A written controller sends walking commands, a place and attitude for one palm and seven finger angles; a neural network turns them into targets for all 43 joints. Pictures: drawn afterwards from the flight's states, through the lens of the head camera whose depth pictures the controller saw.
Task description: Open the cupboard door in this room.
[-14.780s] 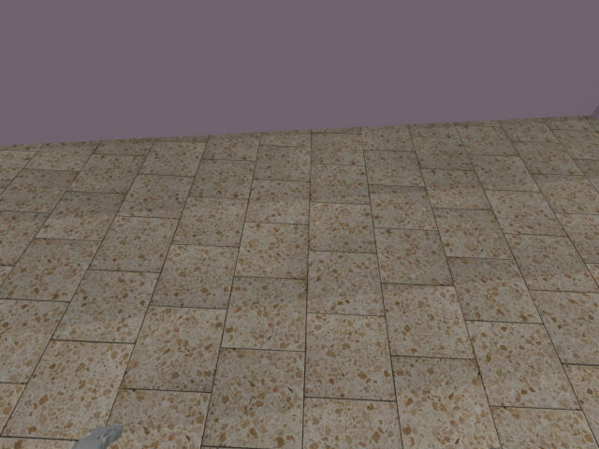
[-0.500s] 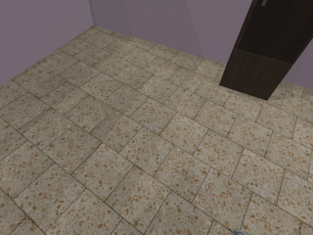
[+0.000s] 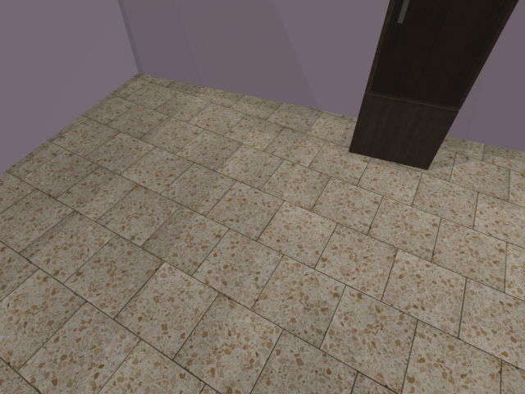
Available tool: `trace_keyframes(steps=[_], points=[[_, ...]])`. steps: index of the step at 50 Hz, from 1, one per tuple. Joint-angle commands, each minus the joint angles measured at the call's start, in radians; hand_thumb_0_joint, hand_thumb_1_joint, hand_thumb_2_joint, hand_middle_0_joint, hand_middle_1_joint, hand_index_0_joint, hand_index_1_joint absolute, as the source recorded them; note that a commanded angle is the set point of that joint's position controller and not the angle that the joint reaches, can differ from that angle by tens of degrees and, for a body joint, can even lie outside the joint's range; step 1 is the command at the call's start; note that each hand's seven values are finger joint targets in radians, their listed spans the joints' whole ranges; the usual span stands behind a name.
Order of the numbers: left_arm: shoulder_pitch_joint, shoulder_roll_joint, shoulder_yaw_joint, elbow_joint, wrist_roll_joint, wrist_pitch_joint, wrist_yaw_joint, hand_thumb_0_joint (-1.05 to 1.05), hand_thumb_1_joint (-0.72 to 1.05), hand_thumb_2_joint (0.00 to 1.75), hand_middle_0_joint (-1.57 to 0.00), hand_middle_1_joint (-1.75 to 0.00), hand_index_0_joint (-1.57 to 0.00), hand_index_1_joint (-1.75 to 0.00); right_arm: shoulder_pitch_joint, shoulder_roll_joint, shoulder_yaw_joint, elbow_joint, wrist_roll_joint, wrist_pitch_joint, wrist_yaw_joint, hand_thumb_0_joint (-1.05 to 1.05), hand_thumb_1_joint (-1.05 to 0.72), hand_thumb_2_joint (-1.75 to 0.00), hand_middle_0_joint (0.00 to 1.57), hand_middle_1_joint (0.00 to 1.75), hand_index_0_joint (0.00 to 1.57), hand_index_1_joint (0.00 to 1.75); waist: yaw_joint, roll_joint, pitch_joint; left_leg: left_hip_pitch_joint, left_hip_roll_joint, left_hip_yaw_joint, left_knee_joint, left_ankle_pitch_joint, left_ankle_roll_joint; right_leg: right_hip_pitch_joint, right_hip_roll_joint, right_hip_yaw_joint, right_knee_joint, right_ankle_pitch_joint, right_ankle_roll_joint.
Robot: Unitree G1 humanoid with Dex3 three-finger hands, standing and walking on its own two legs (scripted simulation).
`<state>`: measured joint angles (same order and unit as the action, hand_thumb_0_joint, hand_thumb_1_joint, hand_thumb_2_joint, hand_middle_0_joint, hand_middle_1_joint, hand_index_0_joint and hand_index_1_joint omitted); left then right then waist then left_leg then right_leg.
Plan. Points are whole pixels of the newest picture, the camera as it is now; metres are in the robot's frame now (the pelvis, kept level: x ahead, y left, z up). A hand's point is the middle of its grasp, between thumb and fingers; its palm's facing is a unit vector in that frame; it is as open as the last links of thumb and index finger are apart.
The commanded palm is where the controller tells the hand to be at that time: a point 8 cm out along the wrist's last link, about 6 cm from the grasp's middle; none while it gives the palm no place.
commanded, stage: turn or walk to find it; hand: left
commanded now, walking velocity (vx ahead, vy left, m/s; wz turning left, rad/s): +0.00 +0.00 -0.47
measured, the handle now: out of the picture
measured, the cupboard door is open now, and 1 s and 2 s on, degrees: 0 0 0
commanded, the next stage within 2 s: stand and wait in 0.94 s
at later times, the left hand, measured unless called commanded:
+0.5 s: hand out of the picture +0.15 +0.14 -0.17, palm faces -0.15 -0.96 -0.25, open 7.4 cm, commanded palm none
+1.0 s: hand (217, 378) +0.20 +0.10 -0.21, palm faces -0.06 -0.99 -0.14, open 7.4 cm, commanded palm none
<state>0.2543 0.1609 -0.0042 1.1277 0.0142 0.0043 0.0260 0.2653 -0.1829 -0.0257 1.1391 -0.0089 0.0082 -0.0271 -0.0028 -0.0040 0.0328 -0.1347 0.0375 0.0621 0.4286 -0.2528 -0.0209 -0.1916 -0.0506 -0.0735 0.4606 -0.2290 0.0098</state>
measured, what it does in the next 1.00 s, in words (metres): walks ahead: right foot, then left foot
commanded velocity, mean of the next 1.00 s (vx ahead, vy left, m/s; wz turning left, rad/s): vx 0.20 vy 0.00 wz -0.06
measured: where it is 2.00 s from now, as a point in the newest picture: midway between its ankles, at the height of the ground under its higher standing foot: (296, 389)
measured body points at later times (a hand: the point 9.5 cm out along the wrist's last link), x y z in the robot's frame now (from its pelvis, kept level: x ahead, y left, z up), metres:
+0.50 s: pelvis +0.05 -0.05 -0.02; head +0.06 -0.08 +0.43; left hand +0.15 +0.19 -0.15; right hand -0.05 -0.26 -0.19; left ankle -0.01 +0.13 -0.74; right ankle +0.05 -0.15 -0.75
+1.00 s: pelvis +0.24 -0.06 -0.02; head +0.29 -0.04 +0.42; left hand +0.20 +0.15 -0.19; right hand +0.32 -0.30 -0.16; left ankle +0.34 +0.00 -0.74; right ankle +0.08 -0.16 -0.69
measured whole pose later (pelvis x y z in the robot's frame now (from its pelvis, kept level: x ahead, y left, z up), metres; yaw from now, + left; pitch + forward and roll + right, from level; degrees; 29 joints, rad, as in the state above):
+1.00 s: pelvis +0.24 -0.06 -0.02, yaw -7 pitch -1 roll -1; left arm 0.35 0.14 0.01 1.14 0.01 -0.02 0.04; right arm 0.09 -0.14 -0.02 1.00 -0.02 -0.03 0.00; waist 0.03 -0.04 0.12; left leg -0.44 0.01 0.13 0.66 -0.21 0.09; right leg -0.15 -0.05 -0.10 0.92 -0.56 0.03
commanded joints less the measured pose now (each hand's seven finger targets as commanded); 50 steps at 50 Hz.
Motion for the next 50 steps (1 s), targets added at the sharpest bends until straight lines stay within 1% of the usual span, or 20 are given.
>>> trace_keyframes(steps=[1, 4, 7, 10, 12, 13, 14, 16, 21, 23, 24, 25, 26, 31, 41, 44, 46, 47, 48, 50], points=[[0.034, 0.132, 0.036, -0.031, -0.007, -0.006, 0.002, 0.00, 0.90, 0.90, -0.20, -0.30, -0.20, -0.30, 0.019, -0.075, -0.009, -0.031, -0.001, -0.016, -0.007, 0.00, -0.90, -0.90, 0.20, 0.30, 0.20, 0.30, 0.014, 0.039, 0.036, -0.037, 0.078, -0.041, -0.045, 0.090, 0.023, -0.031, -0.083, 0.121, -0.099, 0.113, -0.029], [0.008, 0.150, 0.054, -0.048, -0.005, 0.008, -0.003, 0.00, 0.90, 0.90, -0.20, -0.30, -0.20, -0.30, 0.025, -0.077, -0.020, -0.038, -0.004, -0.004, -0.012, 0.00, -0.90, -0.90, 0.20, 0.30, 0.20, 0.30, 0.010, 0.016, 0.049, -0.060, 0.082, -0.014, -0.012, 0.010, 0.018, -0.076, -0.088, 0.159, -0.095, 0.061, -0.045], [0.003, 0.157, 0.072, -0.073, 0.003, 0.022, -0.015, 0.00, 0.90, 0.90, -0.20, -0.30, -0.20, -0.30, 0.065, -0.092, -0.033, -0.053, -0.016, 0.004, -0.006, 0.00, -0.90, -0.90, 0.20, 0.30, 0.20, 0.30, 0.010, -0.012, 0.048, -0.102, 0.083, -0.015, -0.016, -0.293, 0.030, -0.139, -0.058, 0.192, -0.123, -0.367, -0.057], [0.003, 0.149, 0.085, -0.107, 0.013, 0.024, -0.027, 0.00, 0.90, 0.90, -0.20, -0.30, -0.20, -0.30, 0.089, -0.120, -0.049, -0.078, -0.023, -0.001, 0.000, 0.00, -0.90, -0.90, 0.20, 0.30, 0.20, 0.30, 0.003, 0.022, 0.088, -0.117, 0.109, -0.066, -0.034, -0.475, 0.062, -0.261, -0.017, 0.199, -0.071, -0.516, -0.062], [-0.039, 0.092, 0.082, -0.138, 0.011, 0.014, -0.038, 0.00, 0.90, 0.90, -0.20, -0.30, -0.20, -0.30, 0.163, -0.157, -0.062, -0.070, -0.027, -0.017, -0.002, 0.00, -0.90, -0.90, 0.20, 0.30, 0.20, 0.30, -0.041, 0.175, 0.094, -0.036, 0.244, -0.233, -0.199, -0.579, 0.131, -0.370, 0.082, 0.049, 0.198, -0.388, -0.031], [-0.087, 0.063, 0.080, -0.160, 0.010, 0.012, -0.044, 0.00, 0.90, 0.90, -0.20, -0.30, -0.20, -0.30, 0.187, -0.193, -0.073, -0.059, -0.024, -0.030, -0.005, 0.00, -0.90, -0.90, 0.20, 0.30, 0.20, 0.30, -0.064, 0.259, 0.082, -0.010, 0.368, -0.347, -0.301, -0.580, 0.187, -0.400, 0.070, -0.027, 0.434, -0.238, -0.016], [-0.130, 0.059, 0.076, -0.181, 0.014, 0.009, -0.050, 0.00, 0.90, 0.90, -0.20, -0.30, -0.20, -0.30, 0.199, -0.192, -0.073, -0.057, -0.024, -0.043, -0.005, 0.00, -0.90, -0.90, 0.20, 0.30, 0.20, 0.30, -0.075, 0.206, 0.079, 0.058, 0.394, -0.378, -0.318, -0.479, 0.211, -0.483, 0.019, 0.031, 0.525, -0.250, -0.017], [-0.147, 0.062, 0.084, -0.192, 0.016, -0.005, -0.063, 0.00, 0.90, 0.90, -0.20, -0.30, -0.20, -0.30, 0.184, -0.173, -0.071, -0.065, -0.025, -0.056, -0.005, 0.00, -0.90, -0.90, 0.20, 0.30, 0.20, 0.30, -0.057, 0.112, 0.054, 0.097, 0.382, -0.291, -0.294, -0.379, 0.192, -0.516, -0.035, 0.038, 0.529, -0.202, -0.018], [-0.032, 0.045, 0.081, -0.160, 0.005, -0.010, -0.066, 0.00, 0.90, 0.90, -0.20, -0.30, -0.20, -0.30, 0.074, -0.172, -0.064, -0.080, -0.032, -0.051, 0.003, 0.00, -0.90, -0.90, 0.20, 0.30, 0.20, 0.30, 0.018, 0.135, 0.070, -0.075, 0.292, -0.024, -0.166, -0.190, 0.118, -0.169, -0.020, -0.061, 0.219, -0.176, -0.004], [0.166, 0.083, 0.087, -0.092, 0.012, -0.028, -0.057, 0.00, 0.90, 0.90, -0.20, -0.30, -0.20, -0.30, 0.063, -0.154, -0.059, -0.078, -0.026, -0.048, 0.010, 0.00, -0.90, -0.90, 0.20, 0.30, 0.20, 0.30, 0.106, -0.024, -0.006, -0.162, 0.207, 0.078, 0.132, -0.129, 0.061, 0.106, 0.029, -0.081, 0.025, -0.066, -0.013], [0.293, 0.189, 0.104, -0.051, 0.021, -0.044, -0.043, 0.00, 0.90, 0.90, -0.20, -0.30, -0.20, -0.30, 0.056, -0.092, -0.047, -0.104, -0.010, -0.049, 0.019, 0.00, -0.90, -0.90, 0.20, 0.30, 0.20, 0.30, 0.153, -0.291, -0.044, -0.376, 0.112, 0.158, 0.453, -0.229, 0.018, 0.273, -0.164, 0.201, -0.118, -0.222, -0.066], [0.353, 0.255, 0.110, -0.023, 0.004, -0.051, -0.030, 0.00, 0.90, 0.90, -0.20, -0.30, -0.20, -0.30, -0.044, -0.062, -0.034, -0.172, -0.012, -0.051, 0.028, 0.00, -0.90, -0.90, 0.20, 0.30, 0.20, 0.30, 0.165, -0.407, 0.014, -0.586, 0.025, 0.094, 0.680, -0.385, -0.002, 0.273, -0.328, 0.573, -0.259, -0.176, -0.142], [0.329, 0.252, 0.107, -0.039, -0.002, -0.050, -0.015, 0.00, 0.90, 0.90, -0.20, -0.30, -0.20, -0.30, -0.080, -0.090, -0.042, -0.195, -0.012, -0.048, 0.035, 0.00, -0.90, -0.90, 0.20, 0.30, 0.20, 0.30, 0.146, -0.240, 0.051, -0.613, 0.066, 0.011, 0.767, -0.315, 0.006, 0.229, -0.382, 0.619, -0.301, -0.195, -0.201], [0.098, 0.130, 0.073, -0.084, 0.007, -0.076, -0.012, 0.00, 0.90, 0.90, -0.20, -0.30, -0.20, -0.30, -0.044, -0.061, -0.046, -0.137, -0.023, -0.043, 0.045, 0.00, -0.90, -0.90, 0.20, 0.30, 0.20, 0.30, 0.019, -0.061, 0.062, -0.485, 0.128, -0.018, 0.699, -0.037, -0.010, 0.033, -0.247, 0.292, -0.266, -0.039, -0.162], [0.183, 0.101, 0.040, 0.002, 0.009, -0.087, 0.011, 0.00, 0.90, 0.90, -0.20, -0.30, -0.20, -0.30, -0.179, -0.008, -0.011, -0.168, -0.001, -0.038, 0.046, 0.00, -0.90, -0.90, 0.20, 0.30, 0.20, 0.30, 0.028, -0.124, 0.063, -0.384, 0.030, 0.062, 0.299, 0.114, -0.001, 0.179, -0.195, 0.007, -0.154, 0.735, -0.104], [0.154, 0.129, 0.048, -0.008, 0.007, -0.076, 0.019, 0.00, 0.90, 0.90, -0.20, -0.30, -0.20, -0.30, -0.092, -0.040, -0.015, -0.146, -0.008, -0.042, 0.035, 0.00, -0.90, -0.90, 0.20, 0.30, 0.20, 0.30, -0.021, -0.113, 0.004, -0.219, -0.012, 0.064, 0.161, 0.177, 0.027, 0.200, -0.191, -0.038, 0.014, 0.817, -0.066], [0.157, 0.124, 0.047, -0.025, -0.003, -0.064, 0.020, 0.00, 0.90, 0.90, -0.20, -0.30, -0.20, -0.30, 0.095, -0.137, -0.039, -0.105, -0.020, -0.046, 0.028, 0.00, -0.90, -0.90, 0.20, 0.30, 0.20, 0.30, -0.086, 0.028, -0.134, 0.107, 0.074, -0.036, 0.100, 0.633, 0.065, 0.051, -0.115, -0.089, 0.335, 0.525, 0.003], [0.223, 0.084, 0.040, -0.041, -0.022, -0.059, 0.018, 0.00, 0.90, 0.90, -0.20, -0.30, -0.20, -0.30, 0.172, -0.214, -0.057, -0.098, -0.021, -0.049, 0.021, 0.00, -0.90, -0.90, 0.20, 0.30, 0.20, 0.30, -0.089, 0.258, -0.254, 0.337, 0.321, -0.321, 0.141, 1.139, 0.204, -0.191, 0.008, -0.093, 0.608, -0.163, 0.041], [0.230, 0.081, 0.038, -0.054, -0.018, -0.052, 0.024, 0.00, 0.90, 0.90, -0.20, -0.30, -0.20, -0.30, 0.172, -0.229, -0.050, -0.086, 0.000, -0.035, 0.015, 0.00, -0.90, -0.90, 0.20, 0.30, 0.20, 0.30, -0.072, 0.256, -0.302, 0.272, 0.390, -0.361, 0.069, 1.166, 0.285, -0.163, 0.026, 0.014, 0.755, -0.469, 0.023], [0.153, 0.064, 0.031, -0.061, -0.013, -0.040, 0.026, 0.00, 0.90, 0.90, -0.20, -0.30, -0.20, -0.30, 0.053, -0.178, -0.041, -0.112, 0.003, -0.043, 0.001, 0.00, -0.90, -0.90, 0.20, 0.30, 0.20, 0.30, -0.042, 0.172, -0.224, 0.162, 0.352, -0.337, -0.017, 0.830, 0.273, -0.253, -0.031, 0.078, 0.760, -0.370, 0.032]])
